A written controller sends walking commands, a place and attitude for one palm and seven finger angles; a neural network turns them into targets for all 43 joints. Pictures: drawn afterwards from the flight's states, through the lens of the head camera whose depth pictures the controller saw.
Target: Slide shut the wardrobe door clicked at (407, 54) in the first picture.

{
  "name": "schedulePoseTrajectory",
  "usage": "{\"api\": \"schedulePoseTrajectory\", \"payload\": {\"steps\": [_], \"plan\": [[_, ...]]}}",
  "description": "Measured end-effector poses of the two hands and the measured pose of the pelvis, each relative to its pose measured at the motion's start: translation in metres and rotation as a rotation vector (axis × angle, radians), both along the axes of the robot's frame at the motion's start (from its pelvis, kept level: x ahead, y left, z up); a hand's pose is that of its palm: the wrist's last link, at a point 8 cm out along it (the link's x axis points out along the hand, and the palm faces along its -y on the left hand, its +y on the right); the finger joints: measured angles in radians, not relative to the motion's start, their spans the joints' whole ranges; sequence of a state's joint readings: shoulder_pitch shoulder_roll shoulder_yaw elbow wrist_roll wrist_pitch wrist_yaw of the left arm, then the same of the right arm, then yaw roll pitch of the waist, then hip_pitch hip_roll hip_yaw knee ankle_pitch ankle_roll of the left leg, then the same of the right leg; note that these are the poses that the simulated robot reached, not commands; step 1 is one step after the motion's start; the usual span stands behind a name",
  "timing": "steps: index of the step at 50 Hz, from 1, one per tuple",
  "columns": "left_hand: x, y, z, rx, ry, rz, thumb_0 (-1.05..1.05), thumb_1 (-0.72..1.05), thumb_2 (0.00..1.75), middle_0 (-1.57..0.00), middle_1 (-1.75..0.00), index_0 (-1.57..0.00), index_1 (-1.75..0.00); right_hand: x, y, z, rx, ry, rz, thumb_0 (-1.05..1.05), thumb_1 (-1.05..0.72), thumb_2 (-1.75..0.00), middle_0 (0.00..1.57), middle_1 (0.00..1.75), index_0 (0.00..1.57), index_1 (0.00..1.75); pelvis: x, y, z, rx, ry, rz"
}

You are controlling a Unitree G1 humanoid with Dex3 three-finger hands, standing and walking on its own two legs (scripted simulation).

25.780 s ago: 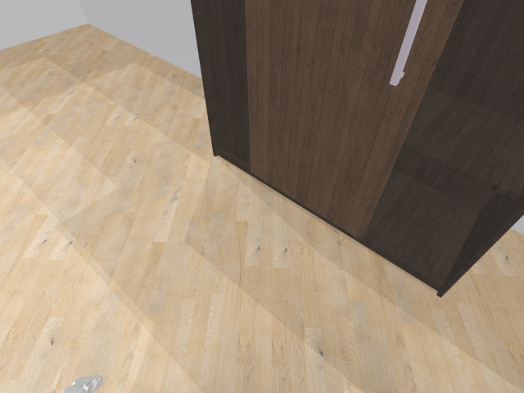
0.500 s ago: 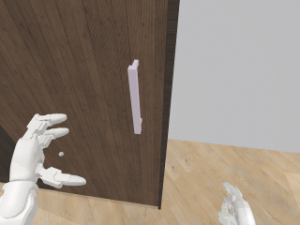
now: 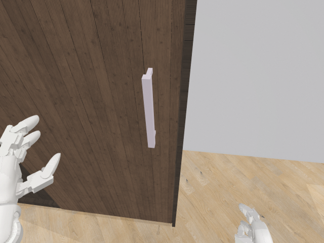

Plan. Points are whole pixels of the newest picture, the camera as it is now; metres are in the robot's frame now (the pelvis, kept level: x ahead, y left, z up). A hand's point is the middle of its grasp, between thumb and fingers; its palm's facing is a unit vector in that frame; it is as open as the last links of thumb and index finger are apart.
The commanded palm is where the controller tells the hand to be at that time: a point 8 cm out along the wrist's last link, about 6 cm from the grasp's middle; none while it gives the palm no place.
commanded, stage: draw the hand back to the body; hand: left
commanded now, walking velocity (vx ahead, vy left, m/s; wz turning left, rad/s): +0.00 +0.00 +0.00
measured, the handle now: (150, 111) +0.40 +0.09 +0.14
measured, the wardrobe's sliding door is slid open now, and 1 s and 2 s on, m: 0.00 0.00 0.00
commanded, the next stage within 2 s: step back with the hand held close in 0.44 s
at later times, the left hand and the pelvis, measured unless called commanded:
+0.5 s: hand (39, 174) +0.18 +0.26 +0.16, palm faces +0.47 -0.81 -0.35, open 7.5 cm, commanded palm +0.13 +0.29 +0.17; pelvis +0.00 -0.01 +0.00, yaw +0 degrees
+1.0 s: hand (26, 183) +0.16 +0.27 +0.16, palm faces +0.36 -0.80 -0.48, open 7.4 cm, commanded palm +0.10 +0.31 +0.18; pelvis -0.05 +0.01 -0.01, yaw -2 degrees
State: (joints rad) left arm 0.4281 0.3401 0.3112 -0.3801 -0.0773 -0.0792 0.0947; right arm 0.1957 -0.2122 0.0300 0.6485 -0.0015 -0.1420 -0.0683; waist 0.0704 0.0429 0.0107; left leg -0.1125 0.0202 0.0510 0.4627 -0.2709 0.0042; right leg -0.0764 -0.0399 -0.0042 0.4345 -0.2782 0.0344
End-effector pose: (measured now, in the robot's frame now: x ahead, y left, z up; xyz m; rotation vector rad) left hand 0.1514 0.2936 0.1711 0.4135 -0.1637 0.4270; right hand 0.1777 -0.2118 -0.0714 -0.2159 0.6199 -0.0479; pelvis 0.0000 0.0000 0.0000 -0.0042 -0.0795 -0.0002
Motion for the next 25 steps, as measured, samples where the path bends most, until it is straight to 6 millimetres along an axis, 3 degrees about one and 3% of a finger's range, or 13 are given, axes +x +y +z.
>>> {"api": "schedulePoseTrajectory", "payload": {"steps": [11, 25], "plan": [[-0.012, 0.008, 0.002, 0.003, -0.003, 0.061, 0.01, 0.80, 0.85, -0.21, -0.35, -0.21, -0.35, 0.005, -0.006, 0.001, -0.015, 0.005, 0.010, 0.02, -0.90, -0.89, 0.20, 0.30, 0.20, 0.30, 0.000, -0.004, 0.001, -0.002, -0.003, 0.007], [-0.015, -0.002, 0.003, 0.003, -0.003, 0.042, 0.02, 0.89, 0.89, -0.21, -0.30, -0.21, -0.30, 0.001, -0.011, 0.002, -0.008, -0.003, 0.001, 0.02, -0.90, -0.89, 0.20, 0.30, 0.20, 0.30, -0.004, -0.010, 0.001, -0.003, -0.012, 0.006]]}}
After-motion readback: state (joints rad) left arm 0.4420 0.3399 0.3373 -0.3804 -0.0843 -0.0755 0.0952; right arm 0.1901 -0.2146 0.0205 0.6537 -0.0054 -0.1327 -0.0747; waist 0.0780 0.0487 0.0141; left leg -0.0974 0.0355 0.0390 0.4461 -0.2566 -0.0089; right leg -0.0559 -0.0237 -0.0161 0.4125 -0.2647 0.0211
